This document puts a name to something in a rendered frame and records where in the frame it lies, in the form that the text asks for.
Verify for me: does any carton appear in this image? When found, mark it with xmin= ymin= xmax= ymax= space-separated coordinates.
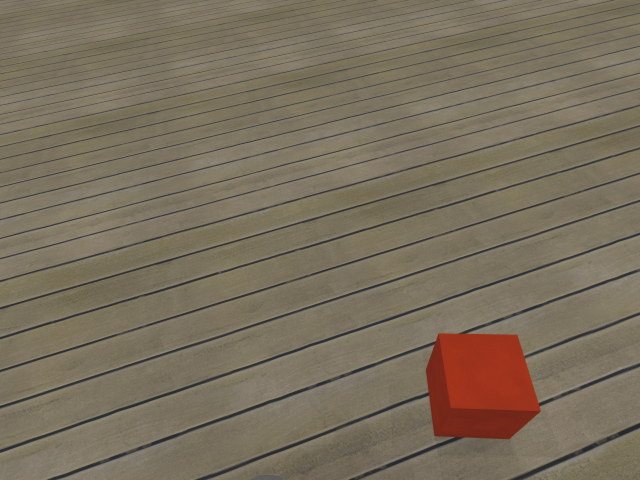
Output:
xmin=426 ymin=333 xmax=541 ymax=439

